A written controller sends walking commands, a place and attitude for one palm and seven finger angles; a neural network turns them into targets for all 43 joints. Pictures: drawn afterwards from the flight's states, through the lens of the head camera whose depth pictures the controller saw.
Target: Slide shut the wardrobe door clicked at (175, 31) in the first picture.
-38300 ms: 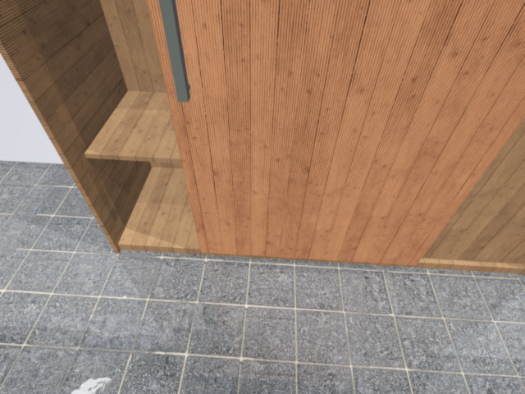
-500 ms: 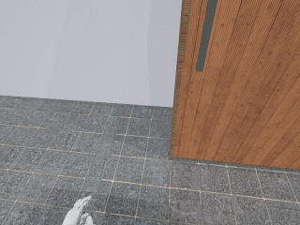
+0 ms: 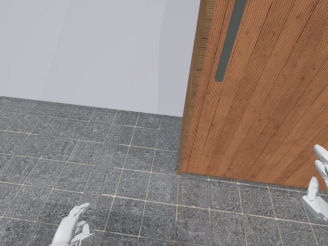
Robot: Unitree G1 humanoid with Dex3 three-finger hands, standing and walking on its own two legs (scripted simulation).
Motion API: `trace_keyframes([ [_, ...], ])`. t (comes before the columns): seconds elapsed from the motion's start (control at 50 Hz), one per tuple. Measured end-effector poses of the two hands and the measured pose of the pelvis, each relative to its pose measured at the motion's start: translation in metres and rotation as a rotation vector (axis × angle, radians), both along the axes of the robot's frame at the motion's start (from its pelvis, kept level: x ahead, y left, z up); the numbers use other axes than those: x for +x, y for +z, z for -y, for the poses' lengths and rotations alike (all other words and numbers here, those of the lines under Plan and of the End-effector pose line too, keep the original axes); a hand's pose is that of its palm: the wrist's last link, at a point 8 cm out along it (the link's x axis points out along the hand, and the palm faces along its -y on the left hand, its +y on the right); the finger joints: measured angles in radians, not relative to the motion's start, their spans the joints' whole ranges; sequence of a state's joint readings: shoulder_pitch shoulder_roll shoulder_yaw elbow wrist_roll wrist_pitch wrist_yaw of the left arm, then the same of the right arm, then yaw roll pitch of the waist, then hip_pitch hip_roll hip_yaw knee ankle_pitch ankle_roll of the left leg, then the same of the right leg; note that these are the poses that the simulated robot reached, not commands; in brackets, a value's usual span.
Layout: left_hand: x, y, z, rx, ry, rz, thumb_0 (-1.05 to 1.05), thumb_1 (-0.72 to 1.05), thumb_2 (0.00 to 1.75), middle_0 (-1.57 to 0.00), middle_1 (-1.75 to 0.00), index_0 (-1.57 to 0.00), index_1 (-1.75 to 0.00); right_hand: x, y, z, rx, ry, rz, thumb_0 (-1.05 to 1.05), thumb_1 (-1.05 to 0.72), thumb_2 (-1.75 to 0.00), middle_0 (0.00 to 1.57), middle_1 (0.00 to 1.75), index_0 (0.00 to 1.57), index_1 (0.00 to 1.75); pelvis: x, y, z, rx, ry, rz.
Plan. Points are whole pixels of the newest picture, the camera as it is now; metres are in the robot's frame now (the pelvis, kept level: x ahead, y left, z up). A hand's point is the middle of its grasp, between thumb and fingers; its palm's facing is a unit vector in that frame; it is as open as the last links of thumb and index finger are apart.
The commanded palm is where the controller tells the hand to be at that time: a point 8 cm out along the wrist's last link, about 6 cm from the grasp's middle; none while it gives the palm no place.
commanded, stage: let the arm hang, fingers relaxed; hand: right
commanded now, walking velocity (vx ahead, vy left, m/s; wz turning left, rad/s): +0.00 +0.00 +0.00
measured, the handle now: (228, 41) +0.69 -0.17 +0.20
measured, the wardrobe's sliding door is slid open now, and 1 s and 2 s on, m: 0.00 0.00 0.00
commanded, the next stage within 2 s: look to check the result in 1.04 s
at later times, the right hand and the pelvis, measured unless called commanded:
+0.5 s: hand out of the picture -0.04 -0.23 -0.16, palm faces +0.01 +0.97 -0.26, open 7.2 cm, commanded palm none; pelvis -0.03 -0.02 +0.01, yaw -1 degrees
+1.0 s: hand out of the picture +0.08 -0.25 -0.14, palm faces -0.02 +0.95 -0.31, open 7.4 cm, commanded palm none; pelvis +0.00 -0.01 +0.01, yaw +0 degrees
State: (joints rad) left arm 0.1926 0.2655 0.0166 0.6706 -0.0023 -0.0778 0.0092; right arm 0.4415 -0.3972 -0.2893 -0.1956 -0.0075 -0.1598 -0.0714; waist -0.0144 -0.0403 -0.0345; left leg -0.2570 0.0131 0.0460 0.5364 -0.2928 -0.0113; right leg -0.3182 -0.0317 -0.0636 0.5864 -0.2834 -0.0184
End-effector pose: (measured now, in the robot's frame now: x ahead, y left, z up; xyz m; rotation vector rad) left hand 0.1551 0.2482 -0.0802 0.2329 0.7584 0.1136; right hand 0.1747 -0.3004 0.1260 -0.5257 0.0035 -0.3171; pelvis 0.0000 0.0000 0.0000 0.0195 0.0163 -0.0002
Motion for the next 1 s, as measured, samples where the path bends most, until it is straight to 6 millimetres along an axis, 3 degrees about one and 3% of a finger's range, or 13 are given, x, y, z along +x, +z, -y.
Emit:
trace_keyframes([
  [0.06, -0.012, -0.020, -0.006, -0.004, -0.001, -0.076, 0.01, 0.90, 0.90, -0.20, -0.30, -0.20, -0.30, -0.006, -0.090, -0.001, 0.140, -0.043, -0.362, 0.01, -0.90, -0.90, 0.20, 0.30, 0.20, 0.30, -0.007, -0.005, 0.007, 0.001, -0.008, -0.002],
  [0.14, -0.048, -0.033, -0.006, 0.004, 0.030, -0.186, 0.01, 0.90, 0.90, -0.20, -0.30, -0.20, -0.30, -0.052, -0.194, -0.031, 0.306, -0.057, -0.789, 0.01, -0.91, -0.90, 0.20, 0.30, 0.20, 0.30, -0.014, -0.007, 0.010, -0.009, -0.010, 0.012],
  [0.2, -0.086, -0.035, -0.001, 0.020, 0.048, -0.309, 0.01, 0.91, 0.90, -0.20, -0.30, -0.20, -0.30, -0.098, -0.244, -0.061, 0.426, -0.054, -1.013, 0.01, -0.91, -0.90, 0.20, 0.30, 0.20, 0.30, -0.019, -0.005, 0.010, -0.012, -0.010, 0.023],
  [0.24, -0.112, -0.036, 0.003, 0.028, 0.058, -0.401, 0.01, 0.91, 0.90, -0.20, -0.30, -0.20, -0.30, -0.126, -0.262, -0.074, 0.495, -0.084, -1.106, 0.01, -0.93, -0.90, 0.20, 0.30, 0.20, 0.30, -0.022, -0.002, 0.009, -0.006, -0.014, 0.024],
  [0.32, -0.157, -0.038, 0.012, 0.028, 0.073, -0.564, 0.01, 0.91, 0.90, -0.20, -0.30, -0.20, -0.30, -0.166, -0.271, -0.061, 0.515, -0.166, -1.204, -0.01, -0.99, -0.90, 0.21, 0.30, 0.21, 0.30, -0.027, 0.002, 0.009, 0.004, -0.025, 0.020],
  [0.38, -0.178, -0.042, 0.018, 0.011, 0.095, -0.629, 0.01, 0.90, 0.90, -0.20, -0.30, -0.20, -0.30, -0.192, -0.269, -0.048, 0.500, -0.217, -1.277, -0.01, -0.98, -0.90, 0.21, 0.30, 0.21, 0.30, -0.028, 0.004, 0.012, 0.009, -0.026, 0.021],
  [0.46, -0.187, -0.049, 0.025, -0.016, 0.114, -0.653, 0.01, 0.90, 0.90, -0.20, -0.30, -0.20, -0.30, -0.213, -0.260, -0.028, 0.463, -0.278, -1.335, 0.00, -0.95, -0.90, 0.20, 0.30, 0.20, 0.30, -0.028, 0.006, 0.017, 0.008, -0.022, 0.027],
  [0.52, -0.183, -0.052, 0.028, -0.030, 0.117, -0.641, 0.01, 0.90, 0.90, -0.20, -0.30, -0.20, -0.30, -0.217, -0.254, -0.015, 0.433, -0.310, -1.341, 0.01, -0.93, -0.90, 0.20, 0.30, 0.20, 0.30, -0.028, 0.007, 0.020, 0.004, -0.017, 0.031],
  [0.6, -0.169, -0.054, 0.026, -0.032, 0.112, -0.602, 0.01, 0.90, 0.90, -0.20, -0.30, -0.20, -0.30, -0.207, -0.247, -0.001, 0.400, -0.323, -1.313, 0.01, -0.92, -0.90, 0.20, 0.30, 0.20, 0.30, -0.027, 0.008, 0.022, -0.001, -0.012, 0.036],
  [0.7, -0.144, -0.050, 0.016, -0.013, 0.105, -0.542, 0.01, 0.90, 0.90, -0.20, -0.30, -0.20, -0.30, -0.179, -0.241, 0.006, 0.376, -0.300, -1.253, 0.01, -0.92, -0.90, 0.20, 0.30, 0.20, 0.30, -0.025, 0.010, 0.023, -0.006, -0.007, 0.037],
  [0.86, -0.104, -0.036, -0.010, 0.042, 0.096, -0.466, 0.01, 0.90, 0.90, -0.20, -0.30, -0.20, -0.30, -0.129, -0.236, 0.001, 0.365, -0.236, -1.166, 0.01, -0.91, -0.90, 0.20, 0.30, 0.20, 0.30, -0.015, 0.013, 0.018, -0.015, -0.007, 0.035],
  [1.0, -0.079, -0.026, -0.029, 0.077, 0.094, -0.435, 0.00, 0.90, 0.90, -0.20, -0.30, -0.20, -0.30, -0.099, -0.234, -0.008, 0.358, -0.200, -1.138, 0.01, -0.91, -0.90, 0.20, 0.30, 0.20, 0.30, -0.004, 0.015, 0.011, -0.017, -0.007, 0.033],
])
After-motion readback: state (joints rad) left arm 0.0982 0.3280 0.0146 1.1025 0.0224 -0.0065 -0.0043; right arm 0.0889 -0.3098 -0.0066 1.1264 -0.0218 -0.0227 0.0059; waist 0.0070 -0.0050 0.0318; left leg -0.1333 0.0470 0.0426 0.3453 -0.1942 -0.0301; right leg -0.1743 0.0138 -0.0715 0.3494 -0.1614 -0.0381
